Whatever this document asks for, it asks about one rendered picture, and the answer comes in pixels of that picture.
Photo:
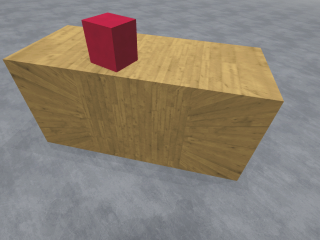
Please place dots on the pedestal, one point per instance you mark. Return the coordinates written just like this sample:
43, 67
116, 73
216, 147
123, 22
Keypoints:
192, 105

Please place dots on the carton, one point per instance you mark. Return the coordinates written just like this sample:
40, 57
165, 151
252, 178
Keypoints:
111, 40

